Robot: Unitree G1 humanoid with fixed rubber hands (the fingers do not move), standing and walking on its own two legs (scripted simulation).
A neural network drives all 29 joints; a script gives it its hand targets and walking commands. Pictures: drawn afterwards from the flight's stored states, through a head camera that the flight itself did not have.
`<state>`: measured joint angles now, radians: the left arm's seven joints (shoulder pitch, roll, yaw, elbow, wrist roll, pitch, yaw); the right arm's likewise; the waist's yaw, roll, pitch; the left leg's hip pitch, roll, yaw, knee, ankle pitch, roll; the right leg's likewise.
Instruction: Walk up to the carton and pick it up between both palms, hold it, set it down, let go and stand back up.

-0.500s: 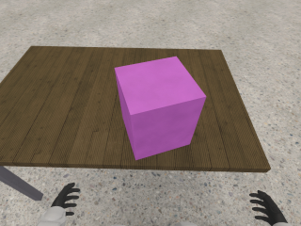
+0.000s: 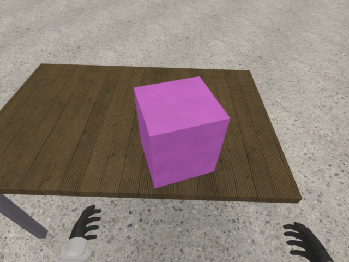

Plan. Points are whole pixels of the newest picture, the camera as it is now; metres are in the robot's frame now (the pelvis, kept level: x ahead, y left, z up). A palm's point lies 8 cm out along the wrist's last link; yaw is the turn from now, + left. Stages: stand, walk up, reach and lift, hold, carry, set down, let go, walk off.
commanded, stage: reach and lift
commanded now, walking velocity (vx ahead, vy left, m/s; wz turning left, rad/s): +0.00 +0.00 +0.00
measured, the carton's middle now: (176, 132) +0.49 +0.00 -0.02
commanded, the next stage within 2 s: none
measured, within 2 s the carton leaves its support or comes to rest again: neither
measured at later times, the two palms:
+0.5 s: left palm (99, 225) +0.21 +0.19 -0.03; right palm (302, 231) +0.20 -0.29 -0.04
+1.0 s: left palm (114, 225) +0.20 +0.15 +0.00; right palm (310, 225) +0.20 -0.30 -0.01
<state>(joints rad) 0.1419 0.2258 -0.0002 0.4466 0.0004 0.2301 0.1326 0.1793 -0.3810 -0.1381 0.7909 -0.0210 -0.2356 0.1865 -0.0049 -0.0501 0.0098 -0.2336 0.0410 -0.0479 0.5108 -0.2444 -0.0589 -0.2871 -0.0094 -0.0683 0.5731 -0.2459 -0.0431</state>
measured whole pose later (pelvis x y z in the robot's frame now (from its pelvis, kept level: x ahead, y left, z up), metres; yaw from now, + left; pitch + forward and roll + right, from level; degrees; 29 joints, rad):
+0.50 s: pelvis +0.04 +0.00 +0.01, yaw +0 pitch +1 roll +1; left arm 0.31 0.03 0.00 0.29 0.00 -0.03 0.22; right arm 0.18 -0.38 -0.06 0.81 0.19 -0.43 0.27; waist 0.01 -0.04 -0.02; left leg -0.20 0.05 -0.05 0.41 -0.23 -0.07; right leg -0.26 0.00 -0.07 0.48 -0.25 -0.05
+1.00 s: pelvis +0.02 -0.01 +0.00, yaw +0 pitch -2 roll +1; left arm 0.34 -0.07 -0.08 0.18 0.00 -0.06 0.35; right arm 0.13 -0.44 0.01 0.79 0.31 -0.43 0.35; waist 0.01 -0.04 -0.05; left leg -0.20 0.06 -0.05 0.48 -0.26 -0.06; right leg -0.26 0.01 -0.07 0.56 -0.27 -0.06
